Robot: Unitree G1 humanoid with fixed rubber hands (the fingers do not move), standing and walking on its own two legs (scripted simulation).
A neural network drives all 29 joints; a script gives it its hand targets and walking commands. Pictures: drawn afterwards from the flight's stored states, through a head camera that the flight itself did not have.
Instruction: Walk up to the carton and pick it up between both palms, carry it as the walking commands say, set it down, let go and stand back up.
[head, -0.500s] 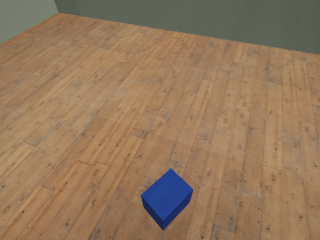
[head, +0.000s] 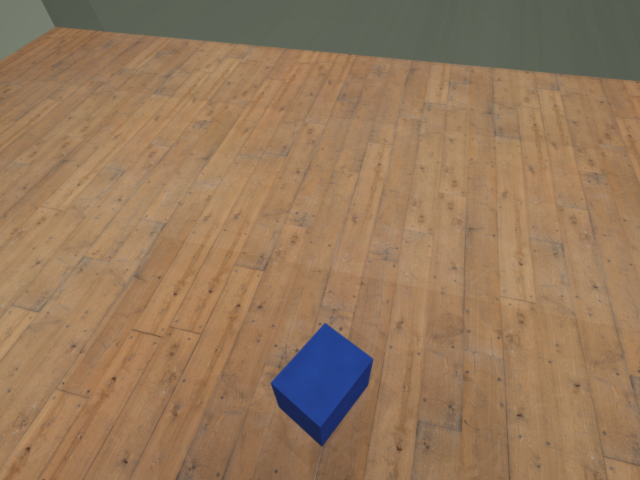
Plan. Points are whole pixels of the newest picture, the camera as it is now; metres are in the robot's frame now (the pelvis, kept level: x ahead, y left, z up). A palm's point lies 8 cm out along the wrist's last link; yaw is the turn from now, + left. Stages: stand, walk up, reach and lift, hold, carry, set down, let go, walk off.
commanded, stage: walk up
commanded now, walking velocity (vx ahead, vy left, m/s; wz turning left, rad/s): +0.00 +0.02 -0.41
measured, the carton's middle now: (323, 384) +0.48 +0.02 -0.66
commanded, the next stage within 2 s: none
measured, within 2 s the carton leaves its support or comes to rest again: neither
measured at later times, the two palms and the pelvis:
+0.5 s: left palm out of the picture +0.02 +0.27 -0.09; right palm out of the picture +0.03 -0.24 -0.14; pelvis +0.00 +0.01 +0.02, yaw -5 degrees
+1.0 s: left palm out of the picture +0.10 +0.33 -0.12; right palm out of the picture +0.00 -0.14 -0.14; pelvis +0.01 +0.11 +0.01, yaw -12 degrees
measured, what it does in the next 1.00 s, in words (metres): steps to the left: right foot, then left foot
